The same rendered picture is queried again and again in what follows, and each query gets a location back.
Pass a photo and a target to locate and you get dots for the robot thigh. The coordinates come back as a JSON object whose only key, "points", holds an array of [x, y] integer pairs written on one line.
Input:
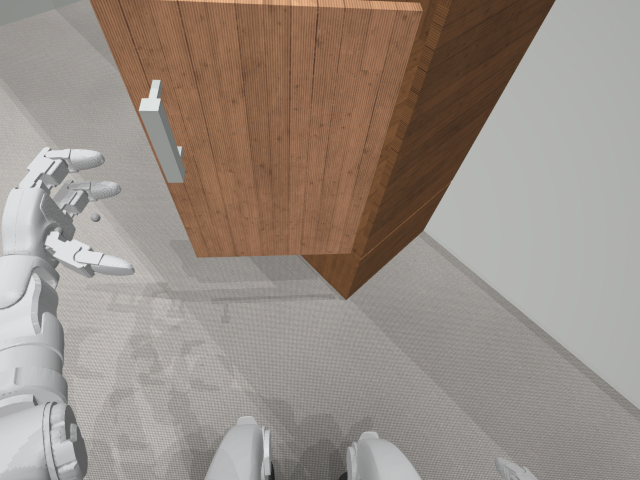
{"points": [[378, 459], [243, 454]]}

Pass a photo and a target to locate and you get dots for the robot left upper arm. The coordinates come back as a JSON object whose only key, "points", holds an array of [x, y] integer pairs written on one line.
{"points": [[42, 443]]}

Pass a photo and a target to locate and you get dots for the robot left thigh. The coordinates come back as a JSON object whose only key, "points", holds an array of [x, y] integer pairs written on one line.
{"points": [[243, 454]]}

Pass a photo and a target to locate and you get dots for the cupboard door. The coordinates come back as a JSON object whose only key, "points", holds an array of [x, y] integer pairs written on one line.
{"points": [[281, 108]]}

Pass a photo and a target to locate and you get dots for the robot right thigh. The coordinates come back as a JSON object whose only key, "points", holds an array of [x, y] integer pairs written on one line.
{"points": [[378, 459]]}

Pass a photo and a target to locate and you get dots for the left robot forearm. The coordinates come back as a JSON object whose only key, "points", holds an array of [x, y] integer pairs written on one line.
{"points": [[31, 336]]}

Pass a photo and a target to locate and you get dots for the handle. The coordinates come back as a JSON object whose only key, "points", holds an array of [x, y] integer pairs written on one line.
{"points": [[157, 125]]}

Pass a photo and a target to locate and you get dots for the right robot hand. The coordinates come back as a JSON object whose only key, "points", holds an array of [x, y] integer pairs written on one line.
{"points": [[510, 471]]}

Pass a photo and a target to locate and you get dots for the left robot hand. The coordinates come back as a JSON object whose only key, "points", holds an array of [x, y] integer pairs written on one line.
{"points": [[31, 215]]}

